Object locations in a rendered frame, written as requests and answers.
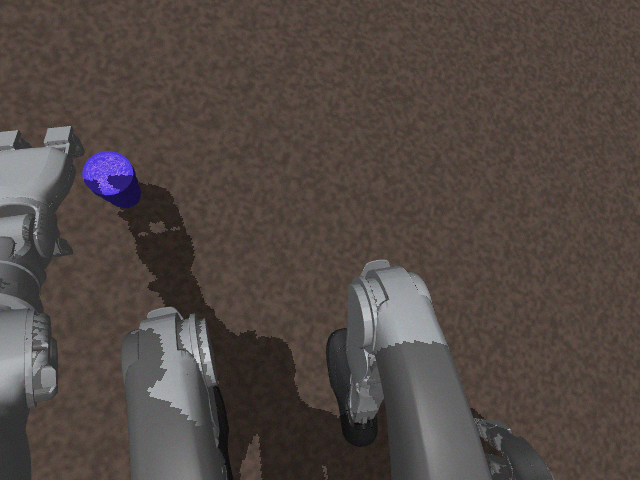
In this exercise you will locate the cup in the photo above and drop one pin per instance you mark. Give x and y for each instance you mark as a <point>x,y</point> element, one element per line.
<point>111,176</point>

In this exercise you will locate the right robot foot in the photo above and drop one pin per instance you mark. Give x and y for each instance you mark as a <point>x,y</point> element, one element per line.
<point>357,434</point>

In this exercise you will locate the left robot hand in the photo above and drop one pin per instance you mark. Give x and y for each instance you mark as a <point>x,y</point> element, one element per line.
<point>45,174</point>

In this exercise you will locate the right robot hand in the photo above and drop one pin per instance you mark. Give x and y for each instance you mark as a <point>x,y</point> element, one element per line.
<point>520,462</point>

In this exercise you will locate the left robot arm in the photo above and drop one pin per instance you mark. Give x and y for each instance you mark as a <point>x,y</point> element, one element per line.
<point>28,352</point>

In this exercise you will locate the left robot foot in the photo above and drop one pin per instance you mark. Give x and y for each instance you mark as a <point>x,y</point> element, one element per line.
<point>223,434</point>

